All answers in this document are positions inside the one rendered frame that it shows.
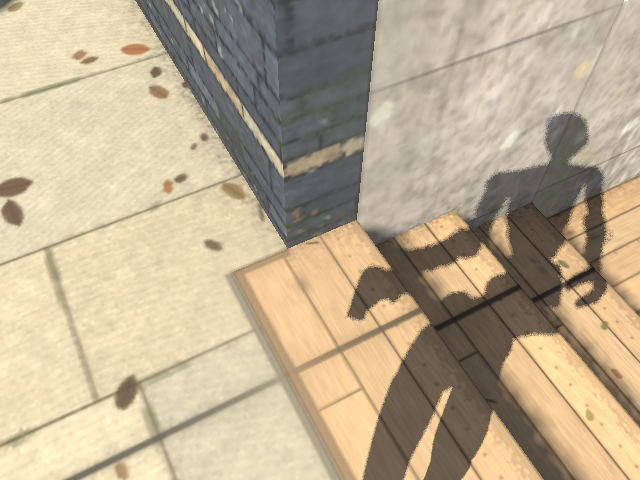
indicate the stairs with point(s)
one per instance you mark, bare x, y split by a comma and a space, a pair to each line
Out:
551, 345

